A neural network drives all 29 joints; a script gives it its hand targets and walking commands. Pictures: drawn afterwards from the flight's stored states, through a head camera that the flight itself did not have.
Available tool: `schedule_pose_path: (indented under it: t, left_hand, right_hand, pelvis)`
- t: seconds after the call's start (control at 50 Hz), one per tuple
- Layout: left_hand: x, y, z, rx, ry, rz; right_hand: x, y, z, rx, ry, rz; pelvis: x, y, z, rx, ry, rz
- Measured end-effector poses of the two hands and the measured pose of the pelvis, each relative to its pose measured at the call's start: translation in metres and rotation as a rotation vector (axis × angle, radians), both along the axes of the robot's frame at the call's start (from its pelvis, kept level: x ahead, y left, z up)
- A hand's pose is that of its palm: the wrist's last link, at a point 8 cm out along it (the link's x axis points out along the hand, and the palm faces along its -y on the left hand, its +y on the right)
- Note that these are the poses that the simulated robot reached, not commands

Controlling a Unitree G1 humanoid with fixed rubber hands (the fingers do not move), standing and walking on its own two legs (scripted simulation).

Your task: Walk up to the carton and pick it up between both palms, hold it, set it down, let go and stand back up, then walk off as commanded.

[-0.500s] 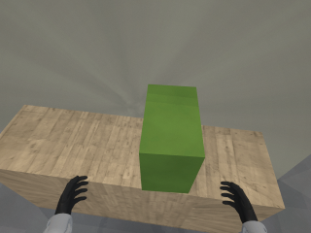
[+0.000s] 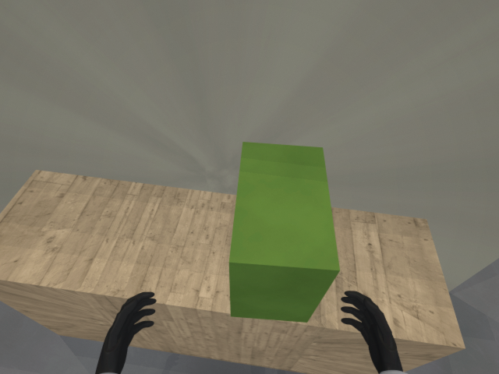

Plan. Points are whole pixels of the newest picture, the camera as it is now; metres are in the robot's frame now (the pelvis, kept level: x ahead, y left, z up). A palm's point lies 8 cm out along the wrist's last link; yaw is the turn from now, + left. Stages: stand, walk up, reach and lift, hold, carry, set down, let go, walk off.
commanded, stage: reach and lift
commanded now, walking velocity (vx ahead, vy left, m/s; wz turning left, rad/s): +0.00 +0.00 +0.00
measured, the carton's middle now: (275, 234) +0.40 -0.05 -0.09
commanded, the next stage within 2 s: none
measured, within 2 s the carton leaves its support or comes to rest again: neither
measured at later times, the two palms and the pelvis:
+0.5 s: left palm (145, 284) +0.26 +0.18 -0.01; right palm (371, 286) +0.26 -0.20 -0.02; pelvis +0.01 -0.01 +0.00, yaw +0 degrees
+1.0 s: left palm (155, 219) +0.34 +0.16 +0.07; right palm (379, 243) +0.31 -0.20 +0.04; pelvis -0.04 +0.00 +0.00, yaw +0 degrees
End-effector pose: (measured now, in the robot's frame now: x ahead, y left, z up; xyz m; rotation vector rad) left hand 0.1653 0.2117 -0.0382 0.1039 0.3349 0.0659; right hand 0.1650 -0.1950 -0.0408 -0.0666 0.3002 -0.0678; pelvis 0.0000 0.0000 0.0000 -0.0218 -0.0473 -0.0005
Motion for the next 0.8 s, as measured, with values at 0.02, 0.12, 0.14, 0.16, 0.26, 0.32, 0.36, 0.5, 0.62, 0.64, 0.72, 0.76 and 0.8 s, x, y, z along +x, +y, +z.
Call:
schedule_pose_path:
  t: [0.02, 0.12, 0.14, 0.16, 0.26, 0.32, 0.36, 0.5, 0.62, 0.64, 0.72, 0.76, 0.8]
  left_hand:
    - [0.001, -0.002, 0.001, -0.002, -0.01, -0.002]
    - [0.019, -0.013, 0.012, -0.018, -0.063, -0.005]
    - [0.025, -0.015, 0.015, -0.021, -0.076, -0.004]
    - [0.031, -0.017, 0.018, -0.024, -0.087, -0.001]
    - [0.061, -0.024, 0.031, -0.026, -0.12, 0.004]
    - [0.076, -0.026, 0.033, -0.022, -0.105, -0.001]
    - [0.083, -0.027, 0.031, -0.02, -0.083, -0.002]
    - [0.098, -0.03, 0.023, -0.025, -0.016, -0.002]
    - [0.103, -0.031, 0.027, -0.029, -0.005, -0.005]
    - [0.104, -0.031, 0.029, -0.029, -0.011, -0.007]
    - [0.112, -0.035, 0.044, -0.028, -0.049, -0.021]
    - [0.117, -0.036, 0.054, -0.025, -0.073, -0.029]
    - [0.124, -0.038, 0.067, -0.022, -0.1, -0.035]
  right_hand:
    - [0.001, 0.0, 0.0, 0.003, 0.002, 0.004]
    - [0.012, 0.001, 0.0, 0.015, 0.016, 0.019]
    - [0.016, 0.0, 0.001, 0.017, 0.017, 0.021]
    - [0.02, 0.0, 0.002, 0.019, 0.018, 0.022]
    - [0.041, -0.004, 0.008, 0.023, 0.016, 0.008]
    - [0.054, -0.006, 0.011, 0.02, 0.016, -0.009]
    - [0.064, -0.005, 0.012, 0.019, 0.018, -0.014]
    - [0.095, -0.003, 0.024, 0.012, -0.014, -0.014]
    - [0.108, -0.007, 0.037, -0.01, -0.055, -0.009]
    - [0.109, -0.008, 0.039, -0.015, -0.057, -0.008]
    - [0.112, -0.012, 0.048, -0.032, -0.059, -0.004]
    - [0.113, -0.013, 0.053, -0.037, -0.058, -0.003]
    - [0.115, -0.013, 0.059, -0.04, -0.058, -0.005]
  pelvis:
    - [-0.002, 0.0, 0.0, 0.0, -0.003, 0.0]
    - [-0.009, -0.003, -0.001, 0.004, -0.014, 0.0]
    - [-0.01, -0.004, -0.001, 0.005, -0.015, 0.0]
    - [-0.011, -0.005, -0.001, 0.006, -0.016, 0.0]
    - [-0.008, -0.007, -0.001, 0.009, -0.011, 0.0]
    - [-0.003, -0.008, -0.001, 0.01, -0.004, 0.0]
    - [0.001, -0.008, -0.001, 0.01, 0.001, 0.0]
    - [0.011, -0.008, 0.0, 0.01, 0.025, 0.0]
    - [0.013, -0.007, 0.001, 0.009, 0.033, 0.0]
    - [0.012, -0.007, 0.002, 0.009, 0.033, 0.0]
    - [0.004, -0.006, 0.002, 0.008, 0.024, 0.0]
    - [-0.001, -0.006, 0.002, 0.007, 0.017, 0.0]
    - [-0.007, -0.005, 0.002, 0.006, 0.009, 0.0]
